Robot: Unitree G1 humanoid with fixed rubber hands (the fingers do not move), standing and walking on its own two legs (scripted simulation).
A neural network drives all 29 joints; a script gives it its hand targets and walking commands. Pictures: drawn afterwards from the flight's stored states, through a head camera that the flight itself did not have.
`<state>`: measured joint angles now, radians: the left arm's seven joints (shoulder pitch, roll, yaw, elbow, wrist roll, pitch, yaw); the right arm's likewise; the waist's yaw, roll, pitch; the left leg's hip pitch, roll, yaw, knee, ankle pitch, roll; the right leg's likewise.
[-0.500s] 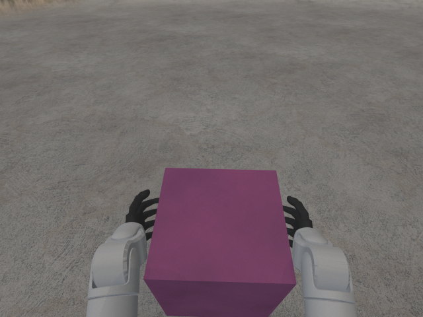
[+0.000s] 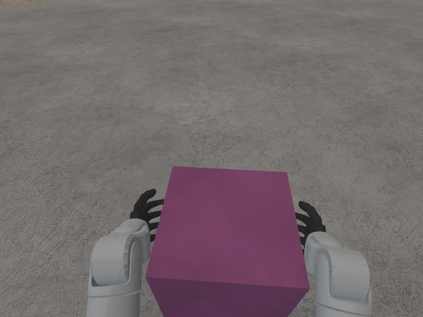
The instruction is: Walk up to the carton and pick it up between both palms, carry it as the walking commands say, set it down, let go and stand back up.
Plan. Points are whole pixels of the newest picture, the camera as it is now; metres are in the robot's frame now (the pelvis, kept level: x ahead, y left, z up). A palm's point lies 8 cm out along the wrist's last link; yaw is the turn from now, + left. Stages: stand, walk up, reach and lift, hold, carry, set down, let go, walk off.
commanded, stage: carry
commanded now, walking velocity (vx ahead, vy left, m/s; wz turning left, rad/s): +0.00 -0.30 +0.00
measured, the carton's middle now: (224, 252) +0.27 +0.00 +0.03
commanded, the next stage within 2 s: none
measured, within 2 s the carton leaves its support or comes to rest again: neither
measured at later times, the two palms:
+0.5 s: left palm (239, 260) +0.22 -0.02 +0.09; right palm out of the picture +0.21 -0.32 +0.08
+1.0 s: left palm out of the picture +0.14 -0.21 +0.10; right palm out of the picture +0.13 -0.51 +0.08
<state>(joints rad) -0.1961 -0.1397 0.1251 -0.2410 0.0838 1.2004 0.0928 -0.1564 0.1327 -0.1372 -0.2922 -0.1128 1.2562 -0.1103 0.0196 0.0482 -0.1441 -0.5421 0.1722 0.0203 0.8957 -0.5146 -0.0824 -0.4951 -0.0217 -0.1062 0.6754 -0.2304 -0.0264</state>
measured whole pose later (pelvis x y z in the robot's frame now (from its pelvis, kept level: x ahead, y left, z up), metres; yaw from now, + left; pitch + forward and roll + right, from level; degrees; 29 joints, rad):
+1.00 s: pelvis -0.13 -0.36 +0.01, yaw +2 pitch +3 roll +1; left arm -0.18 -0.14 0.10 -0.29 0.09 1.18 0.09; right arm -0.14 0.13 -0.13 -0.34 -0.10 1.24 -0.11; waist -0.01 0.02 -0.08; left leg -0.53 0.05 0.12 1.03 -0.52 -0.02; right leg -0.49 0.00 -0.16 0.57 -0.15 -0.11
